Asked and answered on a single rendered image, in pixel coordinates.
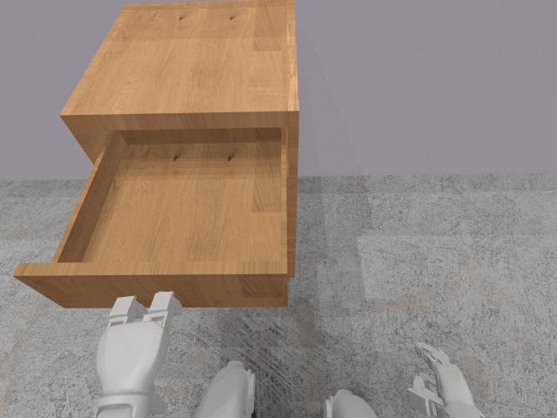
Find robot right thigh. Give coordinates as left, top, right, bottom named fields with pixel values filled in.
left=323, top=394, right=378, bottom=418

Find robot thigh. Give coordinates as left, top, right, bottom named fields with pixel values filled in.
left=194, top=367, right=255, bottom=418
left=323, top=394, right=378, bottom=418

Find robot left forearm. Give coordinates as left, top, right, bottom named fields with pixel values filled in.
left=94, top=392, right=151, bottom=418

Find robot left hand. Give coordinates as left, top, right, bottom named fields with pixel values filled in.
left=96, top=291, right=183, bottom=415

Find robot right hand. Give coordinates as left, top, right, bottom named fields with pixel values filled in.
left=408, top=342, right=475, bottom=418

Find robot left thigh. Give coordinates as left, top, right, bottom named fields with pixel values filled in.
left=194, top=367, right=255, bottom=418

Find drawer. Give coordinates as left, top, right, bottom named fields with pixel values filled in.
left=12, top=127, right=288, bottom=308

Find cabinet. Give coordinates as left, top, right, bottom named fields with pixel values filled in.
left=59, top=0, right=299, bottom=278

